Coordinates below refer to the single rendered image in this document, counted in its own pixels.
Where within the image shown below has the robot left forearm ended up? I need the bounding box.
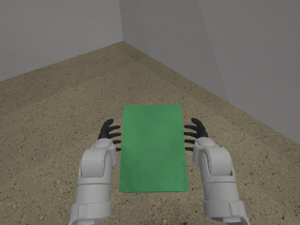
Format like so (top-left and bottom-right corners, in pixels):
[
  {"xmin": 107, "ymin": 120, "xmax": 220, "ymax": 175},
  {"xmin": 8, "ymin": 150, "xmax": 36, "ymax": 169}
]
[{"xmin": 68, "ymin": 138, "xmax": 117, "ymax": 225}]

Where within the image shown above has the robot right forearm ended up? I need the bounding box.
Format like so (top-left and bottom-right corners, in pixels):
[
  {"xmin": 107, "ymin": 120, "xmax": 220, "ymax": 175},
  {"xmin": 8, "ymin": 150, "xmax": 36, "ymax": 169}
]
[{"xmin": 192, "ymin": 137, "xmax": 250, "ymax": 225}]

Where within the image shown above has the left robot hand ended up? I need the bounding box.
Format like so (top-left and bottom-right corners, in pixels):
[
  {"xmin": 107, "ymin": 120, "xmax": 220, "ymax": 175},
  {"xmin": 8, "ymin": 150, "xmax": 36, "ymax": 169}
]
[{"xmin": 97, "ymin": 119, "xmax": 122, "ymax": 152}]

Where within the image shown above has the carton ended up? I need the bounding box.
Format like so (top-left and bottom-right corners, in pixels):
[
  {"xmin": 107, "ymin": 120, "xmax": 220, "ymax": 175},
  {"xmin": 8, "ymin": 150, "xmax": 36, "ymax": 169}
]
[{"xmin": 119, "ymin": 104, "xmax": 189, "ymax": 193}]

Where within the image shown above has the right robot hand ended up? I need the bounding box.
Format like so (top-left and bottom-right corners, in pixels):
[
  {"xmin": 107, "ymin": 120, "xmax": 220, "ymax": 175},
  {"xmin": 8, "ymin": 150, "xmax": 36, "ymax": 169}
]
[{"xmin": 184, "ymin": 117, "xmax": 209, "ymax": 152}]

